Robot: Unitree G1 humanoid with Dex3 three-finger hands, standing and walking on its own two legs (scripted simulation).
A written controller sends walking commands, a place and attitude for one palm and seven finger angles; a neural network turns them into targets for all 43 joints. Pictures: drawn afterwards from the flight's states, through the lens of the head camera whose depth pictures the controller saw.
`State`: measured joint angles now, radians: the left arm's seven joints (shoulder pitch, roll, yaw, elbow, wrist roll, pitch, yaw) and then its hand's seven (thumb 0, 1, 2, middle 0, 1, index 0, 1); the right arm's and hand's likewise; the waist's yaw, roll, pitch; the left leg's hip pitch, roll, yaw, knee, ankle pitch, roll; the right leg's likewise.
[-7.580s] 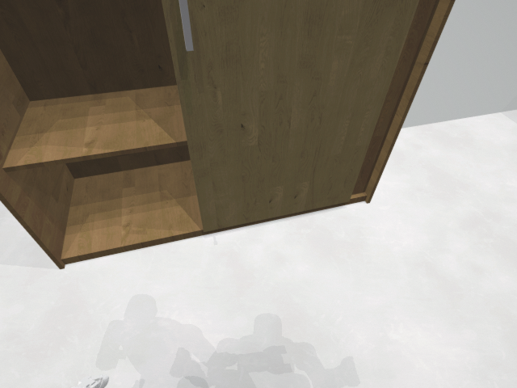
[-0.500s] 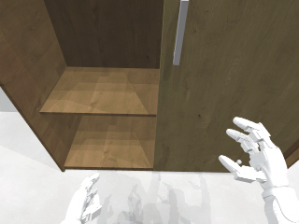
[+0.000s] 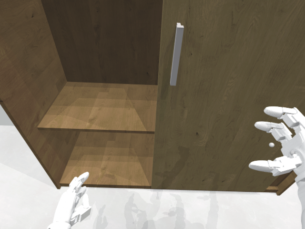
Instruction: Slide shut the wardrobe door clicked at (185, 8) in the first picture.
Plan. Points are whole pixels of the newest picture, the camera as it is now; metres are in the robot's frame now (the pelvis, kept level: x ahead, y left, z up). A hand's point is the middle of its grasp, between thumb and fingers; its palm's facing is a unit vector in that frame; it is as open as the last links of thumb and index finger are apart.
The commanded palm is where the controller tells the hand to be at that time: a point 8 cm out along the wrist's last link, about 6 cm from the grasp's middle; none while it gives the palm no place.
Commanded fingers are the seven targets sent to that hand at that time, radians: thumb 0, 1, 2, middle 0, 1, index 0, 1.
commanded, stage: raise the hand with hooked fingers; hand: right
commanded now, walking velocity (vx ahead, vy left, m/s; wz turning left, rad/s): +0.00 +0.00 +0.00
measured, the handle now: (175, 55) +0.55 -0.07 +0.23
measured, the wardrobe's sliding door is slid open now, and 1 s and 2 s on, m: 0.62 0.62 0.62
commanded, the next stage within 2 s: move the hooked fingers beside the handle in 0.90 s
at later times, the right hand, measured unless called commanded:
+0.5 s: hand out of the picture +0.27 -0.28 +0.28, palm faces +0.15 +0.99 -0.09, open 14.0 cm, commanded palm +0.24 -0.31 +0.25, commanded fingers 0.00 0.50 -0.30 0.30 1.20 0.30 1.20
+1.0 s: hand (285, 110) +0.27 -0.25 +0.25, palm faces +0.10 +0.99 -0.11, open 14.0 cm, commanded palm +0.24 -0.30 +0.25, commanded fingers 0.00 0.50 -0.30 0.30 1.20 0.30 1.20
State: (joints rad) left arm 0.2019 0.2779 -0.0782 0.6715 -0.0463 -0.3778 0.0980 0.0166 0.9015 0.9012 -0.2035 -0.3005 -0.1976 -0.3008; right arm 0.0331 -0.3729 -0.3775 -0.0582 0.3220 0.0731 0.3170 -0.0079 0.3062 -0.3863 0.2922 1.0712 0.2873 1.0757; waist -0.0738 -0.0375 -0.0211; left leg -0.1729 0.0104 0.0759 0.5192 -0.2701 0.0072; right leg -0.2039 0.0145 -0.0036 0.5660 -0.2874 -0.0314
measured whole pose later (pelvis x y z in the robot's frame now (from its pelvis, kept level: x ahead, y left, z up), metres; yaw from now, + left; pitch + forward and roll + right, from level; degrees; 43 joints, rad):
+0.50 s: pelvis +0.00 +0.02 +0.01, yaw -1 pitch -5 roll +1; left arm 0.17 0.29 -0.12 0.69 -0.09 -0.24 0.08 0.02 0.90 0.90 -0.21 -0.30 -0.20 -0.30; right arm -0.32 -0.56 -0.52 0.14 0.33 0.35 0.44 -0.01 0.51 -0.30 0.31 1.20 0.30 1.20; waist -0.09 -0.07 -0.04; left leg -0.10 0.00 0.10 0.41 -0.23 0.03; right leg -0.13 0.01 0.02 0.45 -0.23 -0.01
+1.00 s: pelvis +0.00 +0.02 +0.01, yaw +0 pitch -5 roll +0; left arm 0.17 0.30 -0.10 0.66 -0.09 -0.26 0.09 0.02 0.90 0.90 -0.20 -0.30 -0.20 -0.30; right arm -0.23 -0.50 -0.49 0.03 0.33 0.34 0.43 -0.02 0.50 -0.30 0.30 1.20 0.30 1.20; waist -0.08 -0.08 -0.03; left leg -0.11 -0.01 0.09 0.43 -0.23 0.03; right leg -0.14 0.00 0.01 0.46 -0.23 -0.01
